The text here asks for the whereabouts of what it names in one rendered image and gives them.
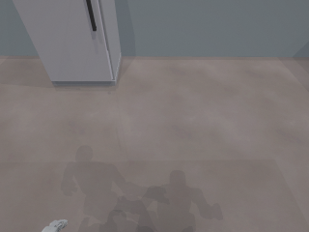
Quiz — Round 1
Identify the fridge door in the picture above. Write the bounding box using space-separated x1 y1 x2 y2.
13 0 113 81

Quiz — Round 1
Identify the robot left hand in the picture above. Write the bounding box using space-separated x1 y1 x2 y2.
42 219 68 232

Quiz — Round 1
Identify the handle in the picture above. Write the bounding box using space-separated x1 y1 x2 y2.
86 0 97 32

